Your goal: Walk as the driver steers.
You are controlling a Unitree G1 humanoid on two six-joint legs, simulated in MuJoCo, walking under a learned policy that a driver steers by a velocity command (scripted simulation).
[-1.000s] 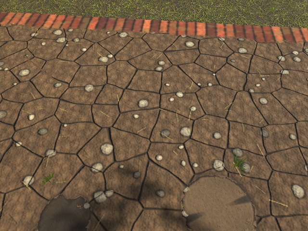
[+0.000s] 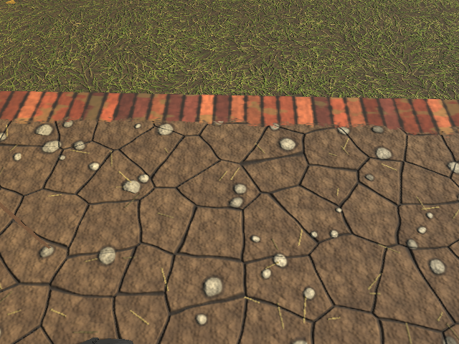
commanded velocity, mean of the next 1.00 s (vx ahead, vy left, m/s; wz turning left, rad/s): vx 1.00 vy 0.00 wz -0.18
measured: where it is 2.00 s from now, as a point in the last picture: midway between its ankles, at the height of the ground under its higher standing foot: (247, 53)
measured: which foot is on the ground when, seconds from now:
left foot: down 0.00-0.16, up 0.18-0.58, down 0.60-1.00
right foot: up 0.00-0.12, down 0.14-0.62, up 0.64-1.00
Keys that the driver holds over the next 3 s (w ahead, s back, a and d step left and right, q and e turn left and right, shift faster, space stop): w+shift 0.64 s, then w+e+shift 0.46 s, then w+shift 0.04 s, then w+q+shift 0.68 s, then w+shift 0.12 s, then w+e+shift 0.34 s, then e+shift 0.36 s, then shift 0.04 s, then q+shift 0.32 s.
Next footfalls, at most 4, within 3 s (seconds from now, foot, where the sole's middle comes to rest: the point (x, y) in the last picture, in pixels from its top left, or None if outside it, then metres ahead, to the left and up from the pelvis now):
0.14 right None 0.35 -0.08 -0.77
0.60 left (195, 247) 0.81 0.09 -0.77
1.06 right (231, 151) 1.23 -0.06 -0.77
1.52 left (230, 78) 1.69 -0.08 -0.77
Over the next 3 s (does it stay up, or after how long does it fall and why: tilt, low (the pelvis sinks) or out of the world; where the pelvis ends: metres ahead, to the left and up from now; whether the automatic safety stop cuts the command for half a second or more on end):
stays up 2.56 -0.16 0.00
